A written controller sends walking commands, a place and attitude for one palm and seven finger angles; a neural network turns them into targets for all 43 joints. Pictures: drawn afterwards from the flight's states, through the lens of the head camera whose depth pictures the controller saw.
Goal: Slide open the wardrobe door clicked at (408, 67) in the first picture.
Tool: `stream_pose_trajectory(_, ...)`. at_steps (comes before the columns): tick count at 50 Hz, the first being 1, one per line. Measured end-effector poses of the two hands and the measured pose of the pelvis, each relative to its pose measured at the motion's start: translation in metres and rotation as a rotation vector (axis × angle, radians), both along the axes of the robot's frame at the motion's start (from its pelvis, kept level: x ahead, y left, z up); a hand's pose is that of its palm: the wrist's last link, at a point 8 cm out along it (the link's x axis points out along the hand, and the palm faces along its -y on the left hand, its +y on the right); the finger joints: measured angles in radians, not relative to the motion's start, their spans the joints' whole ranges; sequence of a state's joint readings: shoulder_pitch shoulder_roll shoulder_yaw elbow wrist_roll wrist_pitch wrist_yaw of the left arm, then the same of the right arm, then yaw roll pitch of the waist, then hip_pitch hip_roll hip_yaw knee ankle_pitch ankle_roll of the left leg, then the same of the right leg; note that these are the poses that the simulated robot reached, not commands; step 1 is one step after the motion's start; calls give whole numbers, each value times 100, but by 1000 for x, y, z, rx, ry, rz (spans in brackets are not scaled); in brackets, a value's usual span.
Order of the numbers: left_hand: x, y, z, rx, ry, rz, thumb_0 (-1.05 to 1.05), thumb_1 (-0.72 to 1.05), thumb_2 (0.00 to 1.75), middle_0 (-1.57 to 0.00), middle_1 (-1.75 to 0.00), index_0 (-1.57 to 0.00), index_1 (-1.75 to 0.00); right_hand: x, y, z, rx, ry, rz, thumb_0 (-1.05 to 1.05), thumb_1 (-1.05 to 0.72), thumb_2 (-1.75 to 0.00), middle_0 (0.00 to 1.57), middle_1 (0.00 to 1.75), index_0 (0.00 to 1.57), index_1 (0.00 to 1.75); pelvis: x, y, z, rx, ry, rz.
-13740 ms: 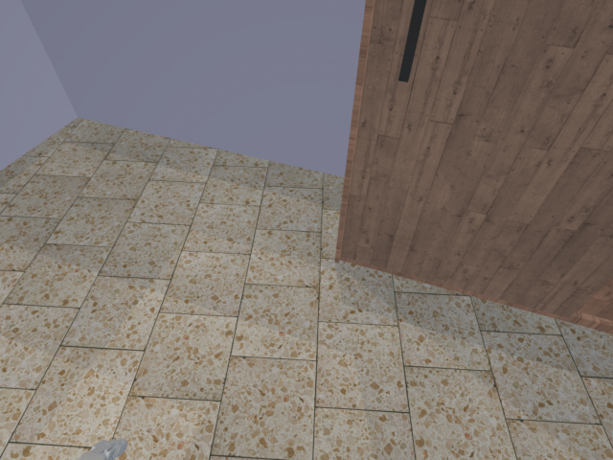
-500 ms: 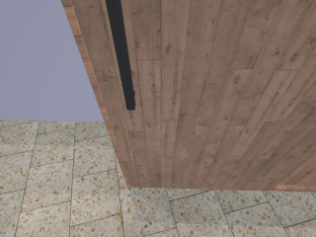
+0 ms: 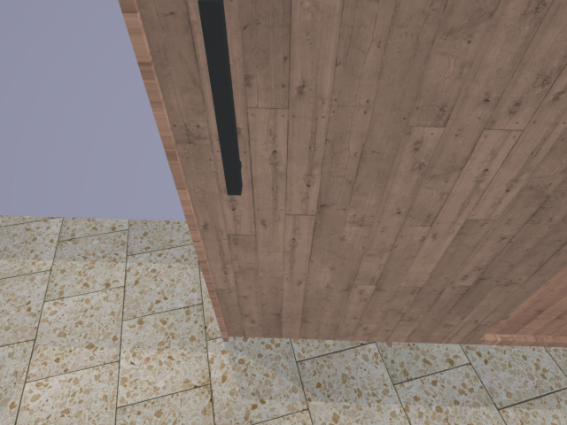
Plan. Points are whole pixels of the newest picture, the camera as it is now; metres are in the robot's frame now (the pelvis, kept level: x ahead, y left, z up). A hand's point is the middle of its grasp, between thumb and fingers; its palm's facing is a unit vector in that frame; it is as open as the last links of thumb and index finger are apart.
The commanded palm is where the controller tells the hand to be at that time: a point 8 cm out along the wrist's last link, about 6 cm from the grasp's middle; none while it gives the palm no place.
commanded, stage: come to a stop and stand still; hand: left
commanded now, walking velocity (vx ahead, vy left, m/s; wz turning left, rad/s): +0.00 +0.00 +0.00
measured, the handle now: (227, 107) +0.48 +0.11 +0.21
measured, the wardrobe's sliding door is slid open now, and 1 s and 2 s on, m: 0.00 0.00 0.00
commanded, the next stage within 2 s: look again from close up in 0.06 s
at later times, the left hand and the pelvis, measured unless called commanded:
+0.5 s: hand out of the picture +0.04 +0.19 -0.18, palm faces +0.01 -0.98 -0.19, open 7.4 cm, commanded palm none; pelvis +0.02 +0.02 -0.01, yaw +0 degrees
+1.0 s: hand out of the picture +0.01 +0.21 -0.18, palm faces -0.01 -0.98 -0.19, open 7.4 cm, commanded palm none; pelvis +0.02 +0.03 +0.00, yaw -1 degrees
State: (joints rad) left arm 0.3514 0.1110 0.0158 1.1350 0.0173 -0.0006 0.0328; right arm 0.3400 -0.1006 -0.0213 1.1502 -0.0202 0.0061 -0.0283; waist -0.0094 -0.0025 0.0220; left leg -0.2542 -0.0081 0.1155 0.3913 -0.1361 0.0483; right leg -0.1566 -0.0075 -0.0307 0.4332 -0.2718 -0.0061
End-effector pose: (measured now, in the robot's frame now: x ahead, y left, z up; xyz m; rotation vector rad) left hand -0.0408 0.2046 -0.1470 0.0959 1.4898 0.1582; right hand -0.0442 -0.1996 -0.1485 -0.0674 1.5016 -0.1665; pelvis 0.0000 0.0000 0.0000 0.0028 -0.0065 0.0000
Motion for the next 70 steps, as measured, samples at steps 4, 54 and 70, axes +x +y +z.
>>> stream_pose_trajectory(4, -1, 0, -4, 1, -4, -25, 1, 90, 90, -20, -30, -20, -30, 17, -2, -4, 2, -44, 25, 0, -91, -90, 20, 30, 20, 30, 1, 2, -5, -27, 10, 9)
stream_pose_trajectory(54, 80, 59, 14, 58, -254, 19, 2, 90, 89, -20, -30, -21, -30, 91, -9, 17, -111, -261, 90, 1, -90, -89, 20, 30, 20, 30, 14, 27, -4, -8, -5, 6)
stream_pose_trajectory(70, 204, 48, 140, -96, -1371, -150, 1, 65, 79, -22, -46, -22, -46, 225, -49, 73, -165, -980, 194, 1, -90, -89, 20, 30, 21, 30, -8, -6, -41, -4, 65, 41)
